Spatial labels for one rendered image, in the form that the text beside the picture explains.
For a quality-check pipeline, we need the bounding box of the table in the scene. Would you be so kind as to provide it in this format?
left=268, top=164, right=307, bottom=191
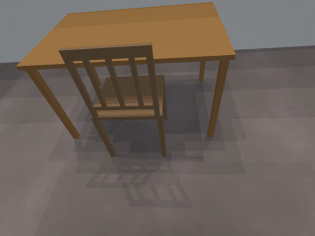
left=16, top=2, right=236, bottom=139

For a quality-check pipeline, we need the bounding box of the chair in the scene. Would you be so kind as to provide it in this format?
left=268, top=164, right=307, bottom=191
left=58, top=42, right=167, bottom=157

